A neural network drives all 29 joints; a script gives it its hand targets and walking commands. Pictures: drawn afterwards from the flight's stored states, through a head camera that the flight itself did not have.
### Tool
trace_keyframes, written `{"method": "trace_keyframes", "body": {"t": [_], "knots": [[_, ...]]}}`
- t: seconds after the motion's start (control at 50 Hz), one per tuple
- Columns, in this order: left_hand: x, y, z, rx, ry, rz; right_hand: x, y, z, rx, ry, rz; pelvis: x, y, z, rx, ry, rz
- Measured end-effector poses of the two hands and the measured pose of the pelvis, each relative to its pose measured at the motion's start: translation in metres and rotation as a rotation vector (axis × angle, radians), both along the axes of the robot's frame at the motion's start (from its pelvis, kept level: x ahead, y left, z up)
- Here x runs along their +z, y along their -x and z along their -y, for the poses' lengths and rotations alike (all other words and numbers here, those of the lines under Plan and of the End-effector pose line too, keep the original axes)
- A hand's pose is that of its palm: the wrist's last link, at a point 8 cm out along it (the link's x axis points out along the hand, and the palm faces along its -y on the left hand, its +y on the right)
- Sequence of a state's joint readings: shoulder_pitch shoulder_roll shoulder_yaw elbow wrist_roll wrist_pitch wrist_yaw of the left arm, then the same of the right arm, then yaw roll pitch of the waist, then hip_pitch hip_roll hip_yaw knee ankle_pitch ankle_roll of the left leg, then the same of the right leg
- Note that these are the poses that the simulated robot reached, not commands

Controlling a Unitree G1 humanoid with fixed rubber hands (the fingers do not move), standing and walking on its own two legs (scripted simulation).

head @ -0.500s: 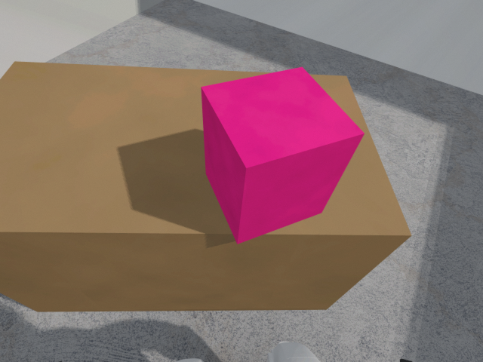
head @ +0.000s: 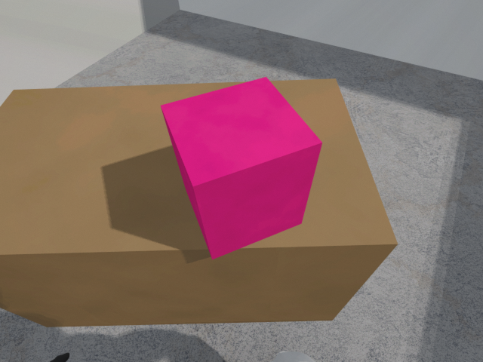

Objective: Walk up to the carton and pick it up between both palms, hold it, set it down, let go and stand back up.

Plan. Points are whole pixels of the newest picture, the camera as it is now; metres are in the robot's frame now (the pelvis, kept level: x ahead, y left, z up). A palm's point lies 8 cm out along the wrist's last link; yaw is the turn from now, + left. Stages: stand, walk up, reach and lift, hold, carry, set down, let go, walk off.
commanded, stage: walk up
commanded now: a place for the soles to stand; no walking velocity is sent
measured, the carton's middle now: (238, 170) +0.46 +0.01 +0.02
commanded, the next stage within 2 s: reach and lift in 1.10 s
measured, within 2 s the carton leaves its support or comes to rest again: neither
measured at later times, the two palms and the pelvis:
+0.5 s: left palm out of the picture +0.10 +0.32 -0.08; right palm out of the picture +0.11 -0.31 -0.09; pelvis +0.03 +0.00 +0.01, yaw +0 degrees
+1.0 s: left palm out of the picture +0.11 +0.32 -0.09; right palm (429, 358) +0.14 -0.29 -0.08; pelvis +0.03 +0.01 +0.01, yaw -1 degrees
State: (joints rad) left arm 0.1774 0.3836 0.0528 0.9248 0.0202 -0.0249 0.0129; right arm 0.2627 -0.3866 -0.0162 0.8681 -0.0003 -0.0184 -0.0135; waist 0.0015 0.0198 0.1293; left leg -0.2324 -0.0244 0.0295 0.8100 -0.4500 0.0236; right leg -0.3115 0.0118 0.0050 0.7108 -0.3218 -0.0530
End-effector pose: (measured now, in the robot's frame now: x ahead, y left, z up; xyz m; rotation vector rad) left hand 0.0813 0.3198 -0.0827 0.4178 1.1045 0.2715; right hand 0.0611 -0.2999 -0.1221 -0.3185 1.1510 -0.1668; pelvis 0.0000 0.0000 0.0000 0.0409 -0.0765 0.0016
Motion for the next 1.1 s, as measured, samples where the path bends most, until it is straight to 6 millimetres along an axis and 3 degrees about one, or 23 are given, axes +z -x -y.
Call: {"method": "trace_keyframes", "body": {"t": [0.16,0.3,0.44,0.54,0.64,0.92,1.1], "knots": [[0.028,0.004,0.017,0.012,-0.029,-0.009,0.016,-0.026,0.025,0.013,-0.019,0.024,0.019,-0.012,0.021,0.001,-0.025,0.012],[0.027,-0.008,0.021,0.004,-0.019,0.001,0.020,-0.037,0.030,0.001,-0.007,0.021,0.020,-0.023,0.023,-0.004,-0.016,0.017],[0.010,-0.015,0.012,-0.017,0.018,-0.030,0.026,-0.047,0.020,0.001,0.025,0.022,0.017,-0.030,0.009,-0.009,0.016,-0.016],[-0.008,-0.020,-0.003,-0.013,0.049,-0.041,0.027,-0.056,0.001,0.013,0.046,0.053,0.008,-0.033,-0.011,-0.009,0.037,-0.020],[-0.011,-0.030,-0.008,-0.016,0.083,-0.029,0.039,-0.065,-0.016,0.013,0.043,0.104,0.013,-0.034,-0.019,-0.014,0.051,-0.020],[-0.008,-0.029,0.002,-0.026,0.088,0.000,0.046,-0.079,-0.009,0.014,0.039,0.171,0.014,-0.031,-0.011,-0.015,0.043,-0.007],[-0.009,-0.035,0.001,-0.028,0.092,-0.026,0.043,-0.081,-0.009,0.007,0.040,0.134,0.015,-0.041,-0.012,-0.015,0.044,-0.025]]}}
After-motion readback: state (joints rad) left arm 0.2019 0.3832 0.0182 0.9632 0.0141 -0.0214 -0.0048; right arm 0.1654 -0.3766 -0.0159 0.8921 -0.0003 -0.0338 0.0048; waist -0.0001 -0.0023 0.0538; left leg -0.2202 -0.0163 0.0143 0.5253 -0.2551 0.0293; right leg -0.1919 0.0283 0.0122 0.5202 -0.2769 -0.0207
